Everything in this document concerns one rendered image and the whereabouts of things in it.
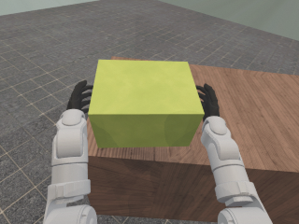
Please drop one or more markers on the pedestal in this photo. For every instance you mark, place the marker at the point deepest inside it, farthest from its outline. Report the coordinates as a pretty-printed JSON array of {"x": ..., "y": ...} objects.
[{"x": 261, "y": 111}]

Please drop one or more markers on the right robot forearm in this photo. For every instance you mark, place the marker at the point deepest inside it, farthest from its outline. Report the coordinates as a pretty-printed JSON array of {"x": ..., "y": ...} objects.
[{"x": 232, "y": 183}]

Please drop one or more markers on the left robot upper arm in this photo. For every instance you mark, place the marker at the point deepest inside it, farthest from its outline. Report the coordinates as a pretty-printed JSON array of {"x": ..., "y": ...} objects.
[{"x": 77, "y": 214}]

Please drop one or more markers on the right robot upper arm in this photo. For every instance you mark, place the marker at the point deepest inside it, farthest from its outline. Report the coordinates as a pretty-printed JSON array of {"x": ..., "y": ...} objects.
[{"x": 243, "y": 215}]

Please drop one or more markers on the carton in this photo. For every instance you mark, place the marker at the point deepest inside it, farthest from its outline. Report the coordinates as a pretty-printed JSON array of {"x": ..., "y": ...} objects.
[{"x": 144, "y": 104}]

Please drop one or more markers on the left robot hand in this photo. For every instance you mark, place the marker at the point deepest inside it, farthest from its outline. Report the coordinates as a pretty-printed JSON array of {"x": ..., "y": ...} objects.
[{"x": 75, "y": 101}]

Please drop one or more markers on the right robot hand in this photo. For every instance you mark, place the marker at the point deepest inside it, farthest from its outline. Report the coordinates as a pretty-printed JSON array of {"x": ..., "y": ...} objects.
[{"x": 210, "y": 104}]

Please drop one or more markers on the left robot forearm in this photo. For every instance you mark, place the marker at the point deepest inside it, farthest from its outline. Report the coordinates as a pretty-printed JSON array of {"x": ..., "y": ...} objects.
[{"x": 69, "y": 158}]

